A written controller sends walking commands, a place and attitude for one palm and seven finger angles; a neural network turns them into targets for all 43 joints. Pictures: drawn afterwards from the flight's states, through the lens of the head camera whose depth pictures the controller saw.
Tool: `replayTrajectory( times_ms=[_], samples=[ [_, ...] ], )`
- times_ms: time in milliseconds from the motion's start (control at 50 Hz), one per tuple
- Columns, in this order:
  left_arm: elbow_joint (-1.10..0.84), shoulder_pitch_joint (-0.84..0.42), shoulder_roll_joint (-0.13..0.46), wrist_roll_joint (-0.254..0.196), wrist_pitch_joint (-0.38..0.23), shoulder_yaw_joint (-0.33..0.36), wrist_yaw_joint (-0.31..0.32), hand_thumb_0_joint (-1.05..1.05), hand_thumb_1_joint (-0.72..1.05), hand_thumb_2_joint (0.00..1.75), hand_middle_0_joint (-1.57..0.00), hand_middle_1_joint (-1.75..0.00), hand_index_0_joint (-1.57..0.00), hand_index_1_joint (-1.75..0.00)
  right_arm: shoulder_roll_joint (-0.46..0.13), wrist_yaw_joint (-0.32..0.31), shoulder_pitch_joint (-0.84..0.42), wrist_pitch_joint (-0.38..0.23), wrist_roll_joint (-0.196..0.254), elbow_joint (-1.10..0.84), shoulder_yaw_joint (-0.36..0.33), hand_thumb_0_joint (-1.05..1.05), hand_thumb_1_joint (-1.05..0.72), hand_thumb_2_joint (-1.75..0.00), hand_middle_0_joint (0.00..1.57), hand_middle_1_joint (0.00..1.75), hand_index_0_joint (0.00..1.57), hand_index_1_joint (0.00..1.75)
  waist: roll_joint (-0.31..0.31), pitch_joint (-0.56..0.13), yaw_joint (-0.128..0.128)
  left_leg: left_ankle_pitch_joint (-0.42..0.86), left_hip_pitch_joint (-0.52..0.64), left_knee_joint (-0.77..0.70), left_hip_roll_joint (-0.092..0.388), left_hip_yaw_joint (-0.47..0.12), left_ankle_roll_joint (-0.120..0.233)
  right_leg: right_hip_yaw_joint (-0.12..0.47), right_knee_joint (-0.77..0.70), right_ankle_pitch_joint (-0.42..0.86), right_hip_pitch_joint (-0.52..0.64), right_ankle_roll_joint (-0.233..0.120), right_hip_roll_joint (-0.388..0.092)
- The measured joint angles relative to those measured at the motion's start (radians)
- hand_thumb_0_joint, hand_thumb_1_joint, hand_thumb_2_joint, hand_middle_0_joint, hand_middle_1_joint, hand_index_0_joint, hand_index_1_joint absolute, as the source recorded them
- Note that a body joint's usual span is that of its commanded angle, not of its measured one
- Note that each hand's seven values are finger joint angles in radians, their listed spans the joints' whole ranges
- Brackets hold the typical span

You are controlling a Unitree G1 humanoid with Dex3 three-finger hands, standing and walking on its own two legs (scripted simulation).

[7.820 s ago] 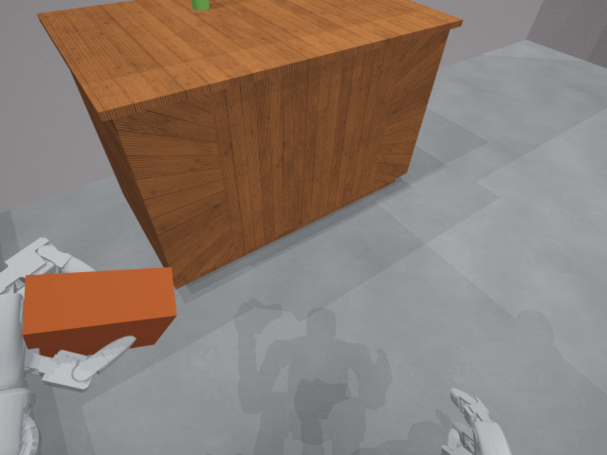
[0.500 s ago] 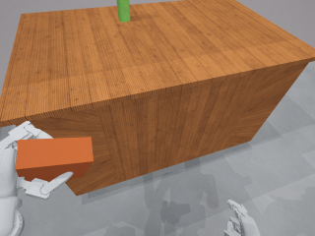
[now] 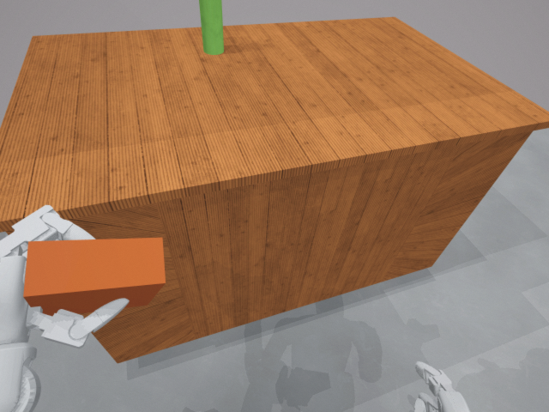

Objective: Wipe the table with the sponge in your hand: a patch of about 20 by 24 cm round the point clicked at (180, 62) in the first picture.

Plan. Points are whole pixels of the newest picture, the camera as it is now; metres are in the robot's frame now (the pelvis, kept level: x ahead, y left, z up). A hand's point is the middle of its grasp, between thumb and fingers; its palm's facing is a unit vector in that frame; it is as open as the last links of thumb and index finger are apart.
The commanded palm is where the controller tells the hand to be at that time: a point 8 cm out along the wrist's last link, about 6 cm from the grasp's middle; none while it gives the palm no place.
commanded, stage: shuffle to correct the standing spot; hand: left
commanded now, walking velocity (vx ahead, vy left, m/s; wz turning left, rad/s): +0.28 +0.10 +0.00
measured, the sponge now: (117, 277) +0.22 +0.21 +0.14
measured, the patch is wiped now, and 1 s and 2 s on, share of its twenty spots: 0.00 0.00 0.00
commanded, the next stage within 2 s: come to a stop and stand still in 0.98 s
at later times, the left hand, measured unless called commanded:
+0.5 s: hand (83, 207) +0.29 +0.27 +0.18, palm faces +0.44 -0.75 -0.49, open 9.4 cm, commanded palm +0.24 +0.29 +0.19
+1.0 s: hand (122, 145) +0.41 +0.26 +0.18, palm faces +0.42 -0.80 -0.43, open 9.4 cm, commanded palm +0.34 +0.30 +0.19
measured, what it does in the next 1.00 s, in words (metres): walks ahead: right foot, then left foot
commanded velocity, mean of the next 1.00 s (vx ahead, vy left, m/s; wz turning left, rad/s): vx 0.20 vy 0.09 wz -0.08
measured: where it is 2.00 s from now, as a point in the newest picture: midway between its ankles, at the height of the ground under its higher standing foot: outside the picture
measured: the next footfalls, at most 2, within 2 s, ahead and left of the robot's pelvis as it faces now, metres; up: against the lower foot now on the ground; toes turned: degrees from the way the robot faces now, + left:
right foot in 0.46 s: +0.25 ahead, -0.05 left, +0.00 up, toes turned -3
left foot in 0.76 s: +0.22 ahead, +0.17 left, +0.00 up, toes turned +7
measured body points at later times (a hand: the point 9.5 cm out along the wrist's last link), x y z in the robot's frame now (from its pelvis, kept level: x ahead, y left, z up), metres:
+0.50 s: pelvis +0.09 +0.01 -0.01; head +0.11 +0.00 +0.44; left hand +0.26 +0.30 +0.20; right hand +0.25 -0.20 -0.11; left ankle +0.07 +0.12 -0.72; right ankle +0.15 -0.09 -0.73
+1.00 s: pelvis +0.18 +0.02 -0.01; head +0.20 +0.01 +0.44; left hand +0.38 +0.30 +0.20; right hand +0.35 -0.19 -0.10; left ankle +0.19 +0.16 -0.73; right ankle +0.19 -0.06 -0.73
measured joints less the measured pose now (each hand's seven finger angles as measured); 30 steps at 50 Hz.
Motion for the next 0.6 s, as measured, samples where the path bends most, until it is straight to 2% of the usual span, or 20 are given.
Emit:
replayTrajectory(
  times_ms=[40, 100, 140, 180, 200, 240, 280, 340, 380, 440, 460, 480, 520, 560, 600],
  samples=[
    [-0.023, -0.011, 0.010, 0.003, -0.018, 0.009, 0.006, -0.01, -0.44, 1.02, -0.82, -1.36, -0.82, -1.35, 0.000, 0.003, 0.016, 0.001, 0.000, 0.008, -0.003, 0.02, -0.91, -0.90, 0.20, 0.30, 0.20, 0.30, -0.021, 0.009, 0.001, -0.019, -0.015, 0.036, 0.017, 0.022, -0.001, -0.003, 0.028, -0.030, 0.007, 0.006, -0.016],
    [-0.064, -0.016, 0.028, 0.000, -0.040, 0.048, 0.018, -0.01, -0.44, 1.02, -0.82, -1.36, -0.82, -1.35, -0.001, 0.005, 0.024, -0.004, -0.002, 0.005, -0.005, 0.02, -0.91, -0.90, 0.20, 0.30, 0.20, 0.30, -0.052, 0.036, 0.000, 0.047, 0.035, -0.102, 0.022, 0.060, 0.011, 0.008, 0.129, -0.099, -0.004, 0.027, -0.058],
    [-0.060, -0.025, 0.035, -0.004, -0.045, 0.082, 0.025, -0.01, -0.44, 1.02, -0.82, -1.36, -0.82, -1.35, 0.009, 0.003, -0.006, -0.007, -0.003, 0.009, -0.012, 0.02, -0.91, -0.90, 0.20, 0.30, 0.20, 0.30, -0.066, 0.066, -0.007, 0.012, 0.057, -0.096, -0.004, 0.092, 0.016, 0.040, 0.350, -0.124, -0.089, 0.042, -0.089],
    [-0.029, -0.039, 0.047, -0.001, -0.040, 0.099, 0.023, -0.01, -0.44, 1.02, -0.82, -1.36, -0.82, -1.35, 0.030, 0.002, -0.028, -0.016, -0.008, 0.011, -0.013, 0.02, -0.91, -0.90, 0.20, 0.30, 0.20, 0.30, -0.050, 0.078, -0.030, -0.003, 0.072, -0.096, -0.012, 0.095, 0.025, 0.073, 0.607, -0.140, -0.206, 0.048, -0.072],
    [-0.018, -0.045, 0.057, 0.001, -0.033, 0.102, 0.018, -0.01, -0.44, 1.02, -0.82, -1.36, -0.82, -1.35, 0.044, 0.004, -0.033, -0.022, -0.008, 0.013, -0.010, 0.02, -0.91, -0.90, 0.20, 0.30, 0.20, 0.30, -0.042, 0.079, -0.043, 0.003, 0.080, -0.112, -0.016, 0.089, 0.028, 0.075, 0.697, -0.134, -0.263, 0.051, -0.068],
    [-0.013, -0.047, 0.072, 0.005, -0.026, 0.103, 0.008, -0.01, -0.44, 1.02, -0.82, -1.36, -0.82, -1.35, 0.069, 0.013, -0.034, -0.034, -0.003, 0.015, 0.000, 0.02, -0.91, -0.90, 0.20, 0.30, 0.20, 0.30, -0.033, 0.076, -0.058, 0.024, 0.097, -0.157, -0.022, 0.077, 0.031, 0.069, 0.783, -0.088, -0.367, 0.061, -0.076],
    [-0.034, -0.020, 0.072, 0.006, -0.033, 0.104, -0.001, -0.01, -0.44, 1.02, -0.82, -1.36, -0.82, -1.35, 0.087, 0.023, -0.028, -0.045, 0.002, 0.014, 0.012, 0.02, -0.91, -0.90, 0.20, 0.30, 0.20, 0.30, -0.026, 0.073, -0.059, 0.041, 0.114, -0.203, -0.022, 0.074, 0.030, 0.052, 0.757, -0.021, -0.442, 0.069, -0.100],
    [-0.072, 0.050, 0.063, 0.010, -0.054, 0.106, -0.010, -0.01, -0.44, 1.02, -0.82, -1.36, -0.82, -1.35, 0.096, 0.028, -0.013, -0.061, 0.003, 0.014, 0.022, 0.02, -0.91, -0.89, 0.20, 0.30, 0.21, 0.30, -0.008, 0.067, -0.047, 0.048, 0.138, -0.248, -0.015, 0.073, 0.021, 0.018, 0.582, 0.052, -0.471, 0.078, -0.132],
    [-0.081, 0.087, 0.060, 0.012, -0.062, 0.106, -0.011, -0.01, -0.44, 1.02, -0.82, -1.36, -0.82, -1.35, 0.093, 0.024, -0.001, -0.068, 0.003, 0.016, 0.026, 0.01, -0.91, -0.89, 0.21, 0.30, 0.21, 0.30, 0.008, 0.062, -0.035, 0.039, 0.151, -0.256, -0.008, 0.069, 0.013, -0.003, 0.429, 0.071, -0.438, 0.083, -0.138],
    [-0.065, 0.099, 0.067, 0.018, -0.059, 0.112, -0.005, -0.01, -0.44, 1.02, -0.82, -1.36, -0.82, -1.35, 0.082, 0.010, 0.016, -0.071, 0.001, 0.021, 0.030, 0.01, -0.90, -0.89, 0.21, 0.30, 0.21, 0.30, 0.026, 0.052, -0.016, -0.005, 0.154, -0.210, 0.004, 0.056, -0.004, -0.042, 0.204, 0.110, -0.330, 0.086, -0.124],
    [-0.056, 0.091, 0.074, 0.022, -0.057, 0.116, -0.001, -0.01, -0.44, 1.02, -0.82, -1.36, -0.82, -1.35, 0.078, 0.006, 0.022, -0.071, 0.000, 0.020, 0.031, 0.01, -0.90, -0.89, 0.21, 0.30, 0.21, 0.30, 0.025, 0.044, -0.012, -0.034, 0.142, -0.168, 0.004, 0.048, -0.010, -0.050, 0.134, 0.112, -0.283, 0.079, -0.119],
    [-0.042, 0.068, 0.071, 0.029, -0.057, 0.116, 0.003, -0.01, -0.44, 1.02, -0.82, -1.36, -0.82, -1.35, 0.067, 0.004, 0.020, -0.068, -0.002, 0.023, 0.028, 0.01, -0.90, -0.89, 0.21, 0.30, 0.21, 0.30, 0.034, 0.040, -0.005, -0.070, 0.116, -0.101, 0.014, 0.044, -0.004, -0.058, 0.119, 0.144, -0.273, 0.051, -0.109],
    [-0.007, 0.001, 0.037, 0.036, -0.050, 0.097, 0.006, -0.01, -0.44, 1.02, -0.82, -1.36, -0.82, -1.35, 0.039, 0.001, -0.011, -0.050, -0.006, 0.049, 0.015, 0.01, -0.90, -0.89, 0.21, 0.30, 0.21, 0.30, 0.052, 0.054, 0.002, -0.145, 0.036, 0.123, 0.017, 0.018, -0.004, -0.078, 0.173, 0.121, -0.277, 0.020, -0.104],
    [0.022, -0.054, -0.003, 0.037, -0.040, 0.071, 0.007, -0.01, -0.44, 1.02, -0.82, -1.36, -0.82, -1.35, 0.015, 0.006, -0.036, -0.033, -0.007, 0.068, 0.002, 0.02, -0.91, -0.89, 0.21, 0.30, 0.21, 0.30, 0.045, 0.066, 0.008, -0.148, -0.041, 0.309, 0.013, 0.012, -0.016, -0.085, 0.180, 0.097, -0.257, 0.015, -0.111],
    [0.025, -0.062, -0.032, 0.039, -0.033, 0.056, 0.008, -0.01, -0.44, 1.02, -0.82, -1.36, -0.82, -1.35, -0.001, 0.009, -0.056, -0.019, -0.009, 0.068, -0.002, 0.02, -0.91, -0.89, 0.21, 0.30, 0.21, 0.30, 0.024, 0.070, 0.008, -0.113, -0.090, 0.363, 0.030, 0.023, -0.023, -0.080, 0.158, 0.098, -0.236, 0.019, -0.116]
  ],
)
